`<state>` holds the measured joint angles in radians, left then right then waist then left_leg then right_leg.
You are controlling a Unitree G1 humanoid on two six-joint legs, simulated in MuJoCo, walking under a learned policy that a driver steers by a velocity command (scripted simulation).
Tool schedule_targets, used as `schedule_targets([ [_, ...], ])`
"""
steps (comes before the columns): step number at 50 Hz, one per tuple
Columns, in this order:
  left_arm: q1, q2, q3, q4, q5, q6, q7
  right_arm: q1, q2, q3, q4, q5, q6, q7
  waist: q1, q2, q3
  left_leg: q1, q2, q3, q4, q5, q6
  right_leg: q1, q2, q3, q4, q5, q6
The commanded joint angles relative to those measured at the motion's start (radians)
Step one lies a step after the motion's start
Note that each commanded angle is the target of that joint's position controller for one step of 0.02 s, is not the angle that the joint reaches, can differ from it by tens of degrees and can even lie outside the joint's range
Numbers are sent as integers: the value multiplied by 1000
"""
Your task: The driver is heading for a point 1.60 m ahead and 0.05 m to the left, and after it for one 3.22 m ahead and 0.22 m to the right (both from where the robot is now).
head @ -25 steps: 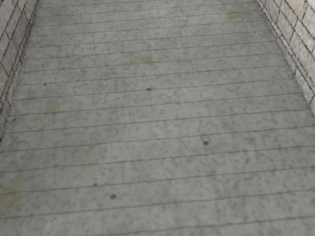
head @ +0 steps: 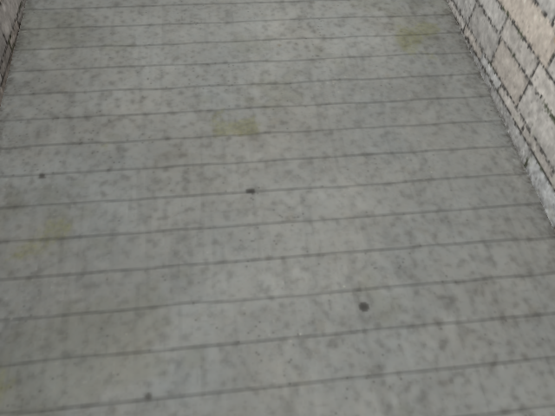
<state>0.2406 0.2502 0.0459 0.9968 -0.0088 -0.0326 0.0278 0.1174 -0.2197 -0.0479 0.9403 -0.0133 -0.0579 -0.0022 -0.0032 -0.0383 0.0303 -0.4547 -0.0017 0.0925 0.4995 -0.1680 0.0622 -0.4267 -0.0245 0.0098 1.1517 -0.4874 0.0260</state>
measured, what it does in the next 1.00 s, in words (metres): steps on the spot: right foot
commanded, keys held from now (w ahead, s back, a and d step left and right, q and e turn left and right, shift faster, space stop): no key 1.00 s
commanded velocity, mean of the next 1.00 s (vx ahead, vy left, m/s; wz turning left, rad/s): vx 0.03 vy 0.00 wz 0.00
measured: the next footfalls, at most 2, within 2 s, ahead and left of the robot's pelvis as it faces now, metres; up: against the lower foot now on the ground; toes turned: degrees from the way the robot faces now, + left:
right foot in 0.18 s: +0.11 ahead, -0.13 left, -0.01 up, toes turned -1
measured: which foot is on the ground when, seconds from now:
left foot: down 0.00-1.00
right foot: up 0.00-0.16, down 0.18-1.00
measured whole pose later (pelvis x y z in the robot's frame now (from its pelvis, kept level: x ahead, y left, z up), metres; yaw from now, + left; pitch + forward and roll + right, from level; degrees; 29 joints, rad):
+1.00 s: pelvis +0.07 -0.03 +0.01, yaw +0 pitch -1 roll +0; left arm 0.22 0.19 0.02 1.10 0.01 0.00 0.04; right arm 0.15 -0.20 -0.04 1.14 0.00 0.01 -0.06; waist -0.01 0.00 0.04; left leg -0.26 0.04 0.06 0.46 -0.27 -0.01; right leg -0.16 0.00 -0.03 0.41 -0.32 -0.01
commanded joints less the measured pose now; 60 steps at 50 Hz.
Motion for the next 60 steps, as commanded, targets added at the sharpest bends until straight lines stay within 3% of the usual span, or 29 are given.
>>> schedule_targets([
  [1,115,25,17,-12,5,21,23,-36,-59,-3,-21,-21,-12,-12,58,141,-127,69,198,-179,-253,166,148,72,-63,24,-132,58,-9],
  [4,79,-3,3,-6,14,30,29,-31,-98,-10,-11,-20,-5,-23,48,154,-135,66,194,-149,-253,150,174,160,-40,-3,-403,95,3],
  [6,80,23,6,5,17,46,23,-31,-125,-15,-6,0,10,-27,53,155,-150,55,205,-176,-268,-92,160,246,-26,-25,-529,228,-2],
  [8,72,50,14,13,32,61,15,-26,-109,-9,8,20,25,-32,64,145,-104,-18,175,-176,-278,-370,87,324,-10,-46,-619,282,-34],
  [9,58,60,14,5,43,65,14,-8,-88,-2,22,19,29,-33,61,119,-55,-36,148,-163,-262,-443,37,313,-38,-14,-684,269,-56],
  [10,41,90,14,-6,41,66,18,18,-83,-2,27,13,33,-32,27,47,-12,-27,103,-134,-198,-418,-4,259,-93,49,-755,187,-83],
  [11,11,125,20,-4,27,64,23,65,-71,-4,32,10,33,-33,-24,-66,0,25,51,-86,-153,-297,-31,183,-116,74,-788,50,-108],
  [12,-9,95,17,12,23,55,18,57,-67,-4,34,8,38,-41,-23,-136,13,153,15,-28,-105,-173,-49,40,-106,97,-859,-125,-109],
  [13,-36,61,9,9,28,41,15,40,-83,-8,36,4,41,-47,-24,-138,21,237,20,-31,-65,-104,-47,-22,-103,111,-906,-142,-88],
  [14,-61,47,3,10,31,29,12,41,-83,-9,41,1,46,-49,-34,-130,13,277,33,-46,-65,-65,-37,-29,-96,100,-910,-86,-65],
  [16,-56,48,4,20,21,11,9,59,-87,-10,62,-6,50,-48,-31,-58,-17,289,50,-63,-85,-45,-20,41,-65,56,-860,58,-37],
  [18,-18,53,4,38,15,8,11,47,-79,-9,73,3,48,-43,-14,-4,-39,272,57,-70,-98,-31,-9,113,-50,35,-823,165,-38],
  [24,4,45,0,60,17,16,12,31,-76,-9,99,9,52,-39,-1,32,-64,282,58,-63,-90,39,-19,189,-42,19,-799,310,-54],
  [37,3,34,-5,76,18,27,12,27,-89,-11,147,11,67,-52,-7,27,-25,282,61,-64,-90,16,-32,193,-28,10,-820,288,-56],
  [60,34,28,-11,80,16,24,13,68,-76,-8,194,12,61,-58,-8,28,-2,267,63,-68,-94,-25,-43,167,-24,24,-862,164,-66],
])
Keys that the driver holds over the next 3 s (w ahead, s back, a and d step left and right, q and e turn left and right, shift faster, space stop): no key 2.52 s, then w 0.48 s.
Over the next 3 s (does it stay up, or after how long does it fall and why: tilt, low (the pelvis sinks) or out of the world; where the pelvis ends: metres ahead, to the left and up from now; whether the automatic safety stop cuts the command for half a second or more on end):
stays up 0.20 0.03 0.01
